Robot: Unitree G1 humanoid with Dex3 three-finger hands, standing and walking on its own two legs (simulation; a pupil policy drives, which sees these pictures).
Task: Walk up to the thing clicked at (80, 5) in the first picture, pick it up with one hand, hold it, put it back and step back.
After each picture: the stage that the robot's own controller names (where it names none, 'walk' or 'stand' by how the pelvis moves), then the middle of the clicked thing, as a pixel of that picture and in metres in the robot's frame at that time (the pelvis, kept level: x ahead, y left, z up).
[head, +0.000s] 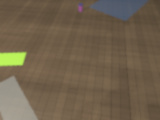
stand; (80, 7) +2.37 +0.07 -0.72
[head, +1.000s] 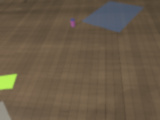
walk; (72, 22) +2.22 +0.33 -0.70
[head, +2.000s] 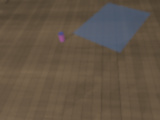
walk; (61, 36) +1.57 +0.44 -0.72
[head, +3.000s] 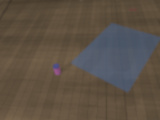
walk; (57, 69) +1.10 +0.39 -0.72
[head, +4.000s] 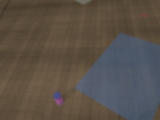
walk; (58, 98) +0.71 +0.35 -0.72
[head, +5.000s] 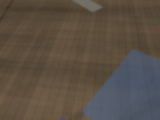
walk; out of the picture +0.47 +0.23 -0.71
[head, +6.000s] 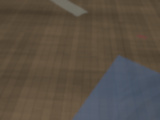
stand; out of the picture +0.38 +0.24 -0.72
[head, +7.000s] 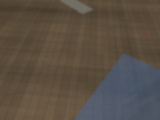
stand; out of the picture +0.39 +0.22 -0.72
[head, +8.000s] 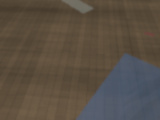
stand; out of the picture +0.37 +0.23 -0.72
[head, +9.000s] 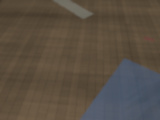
stand; out of the picture +0.35 +0.24 -0.73
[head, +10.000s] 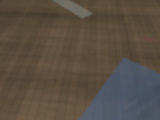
stand; out of the picture +0.36 +0.23 -0.73
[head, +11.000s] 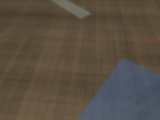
stand; out of the picture +0.35 +0.23 -0.73
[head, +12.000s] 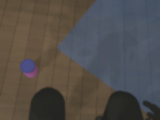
go down; (29, 68) +0.43 +0.26 -0.37
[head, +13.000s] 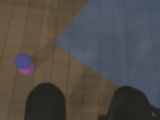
go down; (25, 64) +0.43 +0.27 -0.30
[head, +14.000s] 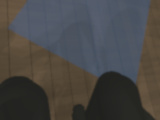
close in; out of the picture +0.41 +0.31 -0.22
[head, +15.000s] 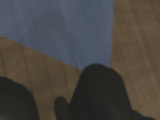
close; out of the picture +0.41 +0.32 -0.22
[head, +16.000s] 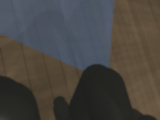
lift; out of the picture +0.40 +0.31 -0.22
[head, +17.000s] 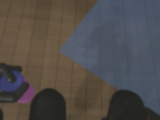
lift; (18, 88) +0.31 +0.24 -0.08
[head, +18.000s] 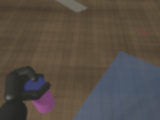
hold; (40, 95) +0.33 +0.16 +0.02
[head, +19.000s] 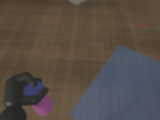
hold; (39, 98) +0.33 +0.17 -0.03
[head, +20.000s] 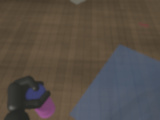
crouch; (41, 101) +0.32 +0.17 -0.04
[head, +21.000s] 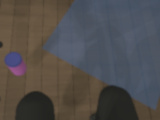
crouch; (16, 64) +0.47 +0.25 -0.28
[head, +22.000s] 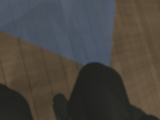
lower; out of the picture +0.54 +0.36 -0.25
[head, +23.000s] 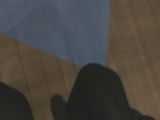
lower; out of the picture +0.54 +0.38 -0.25
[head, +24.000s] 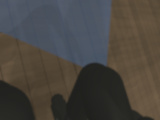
lower; out of the picture +0.53 +0.39 -0.25
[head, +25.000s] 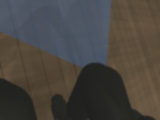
lower; out of the picture +0.54 +0.39 -0.25
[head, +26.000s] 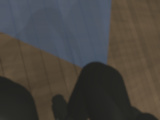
loosen; out of the picture +0.54 +0.39 -0.24
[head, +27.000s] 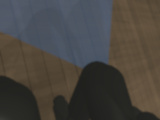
withdraw; out of the picture +0.54 +0.39 -0.24
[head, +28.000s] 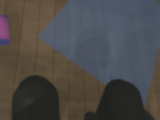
walk; (0, 30) +0.57 +0.34 -0.28
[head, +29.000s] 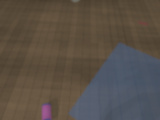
stand; (46, 112) +0.52 +0.26 -0.66
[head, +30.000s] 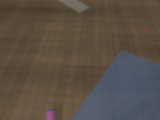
stand; (50, 118) +0.54 +0.27 -0.69
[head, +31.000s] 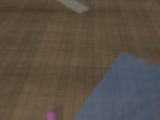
stand; (51, 119) +0.53 +0.25 -0.69
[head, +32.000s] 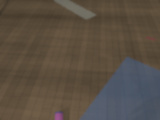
stand; out of the picture +0.56 +0.25 -0.74
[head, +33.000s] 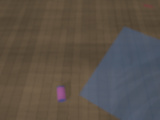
walk; (61, 93) +0.60 +0.23 -0.73
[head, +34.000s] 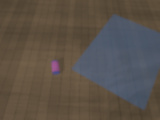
walk; (55, 67) +0.84 +0.24 -0.72
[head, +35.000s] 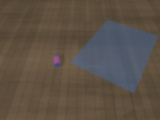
stand; (57, 61) +1.12 +0.31 -0.73
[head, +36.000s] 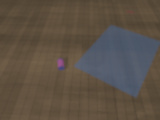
stand; (60, 64) +1.14 +0.27 -0.75
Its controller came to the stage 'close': yes
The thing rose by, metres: 0.69
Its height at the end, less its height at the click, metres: -0.02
